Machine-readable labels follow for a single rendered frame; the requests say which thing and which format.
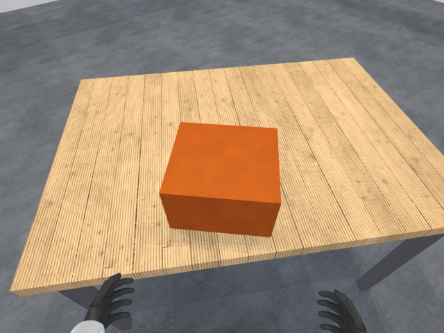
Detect table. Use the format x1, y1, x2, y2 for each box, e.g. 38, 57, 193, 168
10, 58, 444, 330

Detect robot left hand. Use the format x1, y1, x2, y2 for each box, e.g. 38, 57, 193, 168
84, 273, 135, 329

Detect robot right hand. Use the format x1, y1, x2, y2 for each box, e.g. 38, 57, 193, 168
317, 289, 367, 333

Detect carton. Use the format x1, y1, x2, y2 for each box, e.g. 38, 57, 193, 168
159, 122, 281, 237

